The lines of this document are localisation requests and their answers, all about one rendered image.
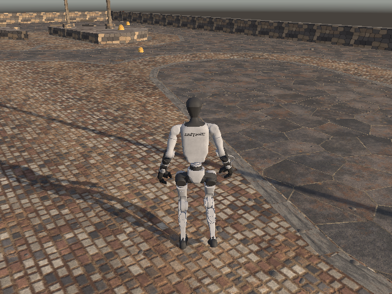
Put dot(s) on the robot left forearm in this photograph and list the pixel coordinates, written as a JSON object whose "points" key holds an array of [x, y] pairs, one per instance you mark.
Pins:
{"points": [[164, 164]]}

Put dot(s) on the robot right hand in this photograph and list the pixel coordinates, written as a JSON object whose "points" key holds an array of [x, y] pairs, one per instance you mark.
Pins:
{"points": [[230, 171]]}

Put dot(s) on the robot right foot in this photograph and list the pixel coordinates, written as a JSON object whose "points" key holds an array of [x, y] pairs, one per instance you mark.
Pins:
{"points": [[213, 242]]}

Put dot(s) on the robot left hand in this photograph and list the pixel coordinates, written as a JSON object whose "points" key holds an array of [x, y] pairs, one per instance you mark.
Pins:
{"points": [[165, 175]]}

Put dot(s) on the left robot upper arm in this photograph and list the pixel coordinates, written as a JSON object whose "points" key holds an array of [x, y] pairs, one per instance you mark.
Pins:
{"points": [[175, 130]]}

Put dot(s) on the robot right forearm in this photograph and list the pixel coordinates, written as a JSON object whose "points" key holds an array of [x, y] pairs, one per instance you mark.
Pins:
{"points": [[226, 161]]}

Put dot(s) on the robot left shin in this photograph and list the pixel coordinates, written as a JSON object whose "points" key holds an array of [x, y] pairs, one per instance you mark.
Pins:
{"points": [[182, 219]]}

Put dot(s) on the right robot upper arm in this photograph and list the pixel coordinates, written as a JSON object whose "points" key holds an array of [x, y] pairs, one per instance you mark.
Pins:
{"points": [[214, 129]]}

